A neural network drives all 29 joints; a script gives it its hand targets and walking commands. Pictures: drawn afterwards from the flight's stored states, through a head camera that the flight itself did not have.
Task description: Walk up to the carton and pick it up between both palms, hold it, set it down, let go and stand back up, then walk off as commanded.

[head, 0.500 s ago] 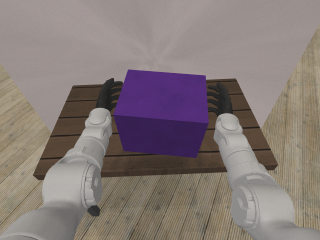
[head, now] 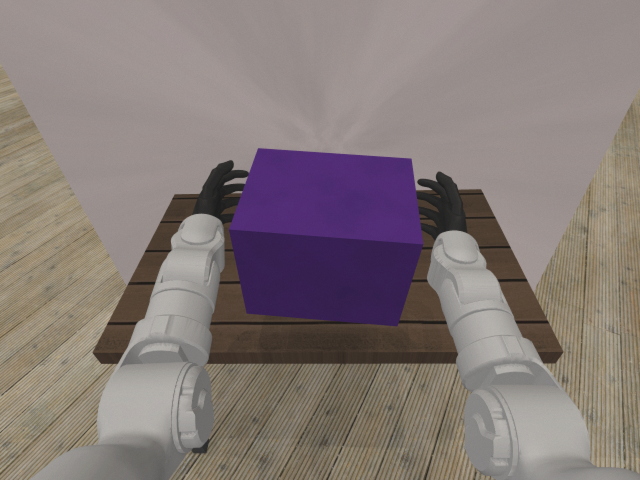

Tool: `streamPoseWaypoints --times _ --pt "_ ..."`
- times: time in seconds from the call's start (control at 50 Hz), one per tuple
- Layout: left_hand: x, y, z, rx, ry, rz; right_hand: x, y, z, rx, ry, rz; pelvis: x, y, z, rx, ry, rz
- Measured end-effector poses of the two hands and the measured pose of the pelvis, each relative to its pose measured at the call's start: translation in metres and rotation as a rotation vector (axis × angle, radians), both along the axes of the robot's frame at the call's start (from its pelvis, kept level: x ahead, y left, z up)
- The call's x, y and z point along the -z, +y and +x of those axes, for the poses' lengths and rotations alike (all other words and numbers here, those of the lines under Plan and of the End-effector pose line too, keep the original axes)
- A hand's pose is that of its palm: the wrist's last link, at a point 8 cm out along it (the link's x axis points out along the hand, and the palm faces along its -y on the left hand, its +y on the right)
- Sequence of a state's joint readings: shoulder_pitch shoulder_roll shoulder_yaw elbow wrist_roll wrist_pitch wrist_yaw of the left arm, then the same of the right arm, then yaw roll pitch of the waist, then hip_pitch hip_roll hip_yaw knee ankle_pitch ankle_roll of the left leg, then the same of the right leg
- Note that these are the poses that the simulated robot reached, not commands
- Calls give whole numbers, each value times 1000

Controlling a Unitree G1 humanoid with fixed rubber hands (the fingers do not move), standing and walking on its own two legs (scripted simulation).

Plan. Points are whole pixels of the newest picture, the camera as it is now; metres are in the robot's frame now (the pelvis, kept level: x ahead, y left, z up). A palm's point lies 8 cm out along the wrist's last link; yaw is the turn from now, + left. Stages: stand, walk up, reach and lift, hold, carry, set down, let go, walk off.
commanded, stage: reach and lift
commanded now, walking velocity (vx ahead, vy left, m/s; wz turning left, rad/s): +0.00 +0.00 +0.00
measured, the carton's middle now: (327, 237) +0.43 +0.01 +0.10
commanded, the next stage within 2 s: hold in 1.40 s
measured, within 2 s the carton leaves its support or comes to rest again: neither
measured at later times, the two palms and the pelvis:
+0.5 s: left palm (213, 214) +0.39 +0.16 +0.18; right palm (456, 228) +0.38 -0.15 +0.16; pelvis +0.00 -0.01 +0.00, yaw +0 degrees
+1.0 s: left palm (199, 213) +0.37 +0.17 +0.20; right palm (455, 217) +0.37 -0.15 +0.18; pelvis -0.01 -0.01 +0.00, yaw +0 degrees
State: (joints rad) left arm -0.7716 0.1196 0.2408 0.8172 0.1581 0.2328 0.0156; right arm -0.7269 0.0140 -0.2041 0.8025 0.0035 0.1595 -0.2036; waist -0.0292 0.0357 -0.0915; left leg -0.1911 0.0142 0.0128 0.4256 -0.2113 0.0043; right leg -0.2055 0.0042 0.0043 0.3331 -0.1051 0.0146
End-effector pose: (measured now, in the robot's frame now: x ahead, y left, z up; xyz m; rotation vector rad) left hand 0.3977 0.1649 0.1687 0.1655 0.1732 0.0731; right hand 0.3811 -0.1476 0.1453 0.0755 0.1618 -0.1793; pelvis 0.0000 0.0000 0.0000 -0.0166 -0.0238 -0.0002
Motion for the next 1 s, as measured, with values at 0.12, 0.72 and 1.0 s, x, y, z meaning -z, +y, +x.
streamPoseWaypoints --times 0.12,0.72,1.0 --pt "-4 -4 -10 -12 16 -1 -5 -3 -8 -1 -4 -1 0 -3 -6 0 -14 4" --pt "-18 -1 -11 -47 13 1 -24 -1 2 -14 -60 -15 -2 -6 0 -2 -41 7" --pt "-29 0 -27 -49 12 21 -35 1 -10 -25 -87 -21 -2 -6 -6 -2 -86 7"
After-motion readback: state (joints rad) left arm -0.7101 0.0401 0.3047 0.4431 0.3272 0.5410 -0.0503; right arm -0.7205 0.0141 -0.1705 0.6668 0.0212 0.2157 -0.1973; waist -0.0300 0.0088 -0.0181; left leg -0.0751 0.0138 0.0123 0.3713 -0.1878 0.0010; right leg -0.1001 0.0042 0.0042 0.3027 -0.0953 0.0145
